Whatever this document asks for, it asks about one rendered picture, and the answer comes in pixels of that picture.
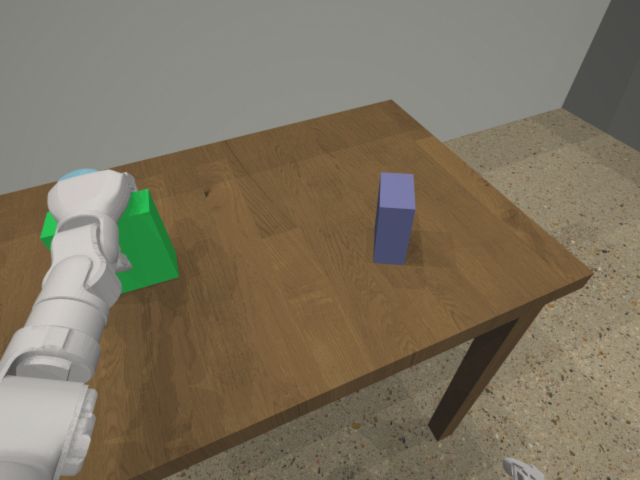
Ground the robot left upper arm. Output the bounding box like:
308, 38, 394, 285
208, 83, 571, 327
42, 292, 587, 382
0, 375, 98, 480

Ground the table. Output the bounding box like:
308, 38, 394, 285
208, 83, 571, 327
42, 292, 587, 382
0, 99, 594, 480

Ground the robot left hand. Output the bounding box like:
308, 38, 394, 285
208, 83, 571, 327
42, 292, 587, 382
47, 169, 138, 273

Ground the sponge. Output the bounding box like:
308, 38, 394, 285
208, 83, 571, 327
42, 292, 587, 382
40, 189, 179, 294

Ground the robot right hand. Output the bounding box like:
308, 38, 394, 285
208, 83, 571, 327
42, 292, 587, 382
503, 457, 544, 480

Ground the left robot forearm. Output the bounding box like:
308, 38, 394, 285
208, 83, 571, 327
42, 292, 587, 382
0, 210, 122, 384

